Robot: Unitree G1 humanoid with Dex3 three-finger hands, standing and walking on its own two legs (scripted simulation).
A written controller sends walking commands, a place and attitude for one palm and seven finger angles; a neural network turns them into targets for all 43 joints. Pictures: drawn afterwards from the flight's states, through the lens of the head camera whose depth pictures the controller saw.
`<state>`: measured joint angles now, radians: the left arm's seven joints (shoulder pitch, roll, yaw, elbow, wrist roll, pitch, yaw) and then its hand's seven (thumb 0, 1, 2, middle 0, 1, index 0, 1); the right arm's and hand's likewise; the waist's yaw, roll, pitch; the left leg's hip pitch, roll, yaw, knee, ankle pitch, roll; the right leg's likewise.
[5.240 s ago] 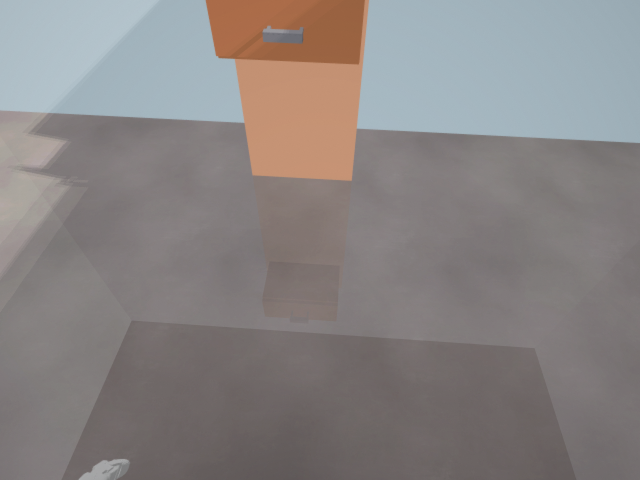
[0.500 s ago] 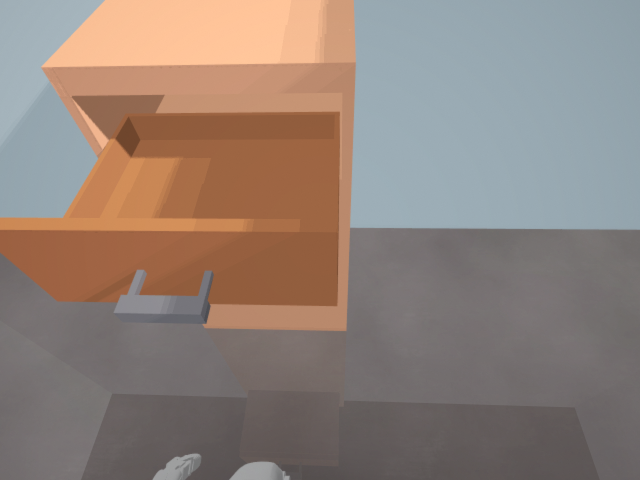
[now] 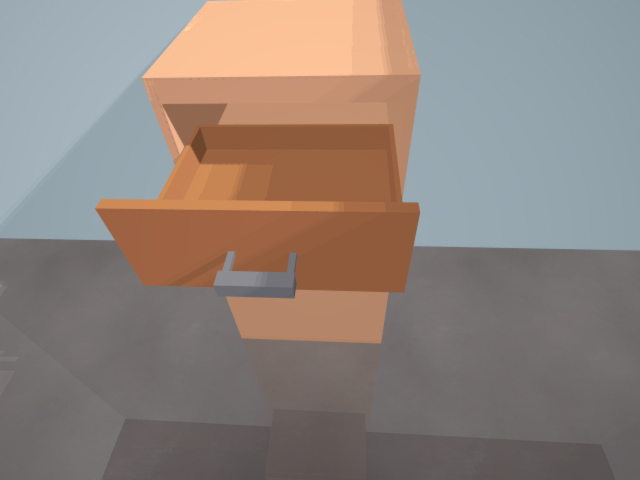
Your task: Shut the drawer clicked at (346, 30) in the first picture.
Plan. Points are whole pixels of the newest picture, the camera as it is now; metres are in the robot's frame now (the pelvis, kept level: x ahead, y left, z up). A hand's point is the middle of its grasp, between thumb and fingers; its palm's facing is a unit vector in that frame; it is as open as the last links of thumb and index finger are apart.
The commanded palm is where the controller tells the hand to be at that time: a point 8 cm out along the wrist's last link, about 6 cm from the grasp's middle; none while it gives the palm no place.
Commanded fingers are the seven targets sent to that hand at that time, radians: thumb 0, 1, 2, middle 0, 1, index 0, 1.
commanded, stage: come to a stop and stand still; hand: left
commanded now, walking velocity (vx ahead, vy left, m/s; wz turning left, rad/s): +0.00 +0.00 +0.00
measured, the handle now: (258, 271) +0.38 +0.13 +0.04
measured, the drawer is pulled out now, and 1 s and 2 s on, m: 0.29 0.29 0.29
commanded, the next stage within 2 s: look again from close up in 0.28 s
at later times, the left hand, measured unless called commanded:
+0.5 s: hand out of the picture +0.02 +0.18 -0.16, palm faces +0.00 -0.98 -0.20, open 7.4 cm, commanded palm none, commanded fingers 0.00 0.90 0.90 -0.20 -0.30 -0.20 -0.30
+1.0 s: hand out of the picture +0.06 +0.16 -0.16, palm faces +0.01 -0.98 -0.19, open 7.3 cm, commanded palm +0.15 +0.21 -0.06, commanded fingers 0.00 0.90 0.90 -0.22 -0.32 -0.22 -0.32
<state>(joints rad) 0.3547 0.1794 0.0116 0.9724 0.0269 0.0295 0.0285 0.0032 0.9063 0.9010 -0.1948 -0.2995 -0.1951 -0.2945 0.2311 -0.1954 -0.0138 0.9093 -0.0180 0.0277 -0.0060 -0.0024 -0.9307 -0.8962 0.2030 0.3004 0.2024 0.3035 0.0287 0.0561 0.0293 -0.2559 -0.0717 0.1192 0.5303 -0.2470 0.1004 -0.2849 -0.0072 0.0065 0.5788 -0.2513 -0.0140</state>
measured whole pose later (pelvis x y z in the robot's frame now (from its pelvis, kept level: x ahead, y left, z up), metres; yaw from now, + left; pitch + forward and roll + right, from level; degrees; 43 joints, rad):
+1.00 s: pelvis +0.06 -0.01 +0.01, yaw +0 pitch +0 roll +0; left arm 0.27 0.15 -0.02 1.10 0.01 -0.01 0.04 0.01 0.92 0.90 -0.20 -0.30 -0.20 -0.29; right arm 0.25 -0.16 0.02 1.12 -0.01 -0.03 -0.03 0.00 -0.92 -0.90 0.20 0.30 0.20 0.30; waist 0.00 0.00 0.05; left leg -0.12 -0.07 0.10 0.36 -0.24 0.09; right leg -0.15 0.02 0.03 0.42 -0.26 -0.01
